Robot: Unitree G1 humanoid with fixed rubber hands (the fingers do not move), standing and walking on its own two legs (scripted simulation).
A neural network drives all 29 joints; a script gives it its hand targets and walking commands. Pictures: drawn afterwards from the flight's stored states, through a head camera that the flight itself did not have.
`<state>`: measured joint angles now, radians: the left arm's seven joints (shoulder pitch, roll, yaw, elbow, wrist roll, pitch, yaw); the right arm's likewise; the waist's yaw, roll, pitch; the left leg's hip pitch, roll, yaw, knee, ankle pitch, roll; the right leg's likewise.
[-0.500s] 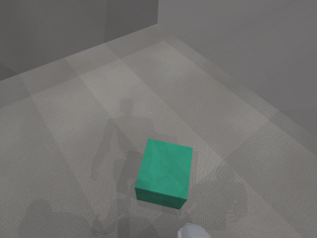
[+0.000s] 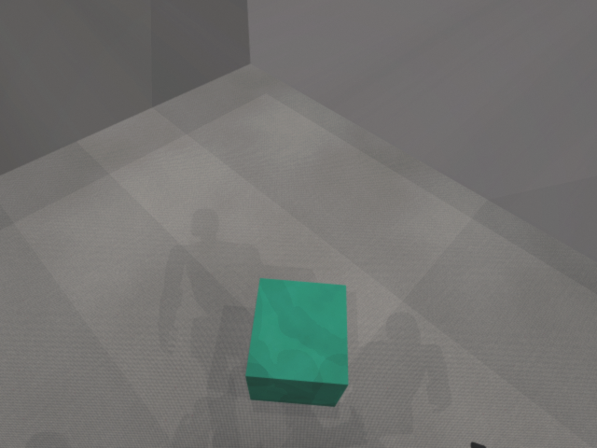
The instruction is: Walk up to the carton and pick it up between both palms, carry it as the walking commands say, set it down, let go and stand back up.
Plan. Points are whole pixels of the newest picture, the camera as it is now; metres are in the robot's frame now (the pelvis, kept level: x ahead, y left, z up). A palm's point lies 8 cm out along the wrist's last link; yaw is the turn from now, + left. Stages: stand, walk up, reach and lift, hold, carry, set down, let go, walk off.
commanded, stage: walk up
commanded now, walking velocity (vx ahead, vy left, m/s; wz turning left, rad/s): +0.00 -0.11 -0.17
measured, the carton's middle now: (297, 343) +0.47 -0.03 -0.63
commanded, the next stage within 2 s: stand in 1.08 s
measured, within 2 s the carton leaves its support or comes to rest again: neither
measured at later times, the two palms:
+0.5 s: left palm out of the picture +0.07 +0.17 -0.12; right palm out of the picture -0.01 -0.30 -0.13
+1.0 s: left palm out of the picture +0.02 +0.19 -0.13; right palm out of the picture +0.01 -0.28 -0.13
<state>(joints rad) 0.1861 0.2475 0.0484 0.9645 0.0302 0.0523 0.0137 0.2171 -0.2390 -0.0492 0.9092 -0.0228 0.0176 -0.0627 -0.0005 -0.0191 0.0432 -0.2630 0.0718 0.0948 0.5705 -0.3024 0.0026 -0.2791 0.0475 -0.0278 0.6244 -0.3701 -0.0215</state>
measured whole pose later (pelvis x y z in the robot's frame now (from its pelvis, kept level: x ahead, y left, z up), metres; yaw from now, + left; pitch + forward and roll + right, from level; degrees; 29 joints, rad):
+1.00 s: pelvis +0.01 -0.04 +0.01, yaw -1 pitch -1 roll +0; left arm 0.26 0.17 0.03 1.11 0.01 -0.01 0.03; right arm 0.26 -0.17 -0.03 1.10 -0.01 -0.02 -0.03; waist 0.00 -0.02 0.05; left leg -0.15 0.03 0.05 0.39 -0.22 -0.02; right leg -0.14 -0.07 -0.04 0.39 -0.23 0.05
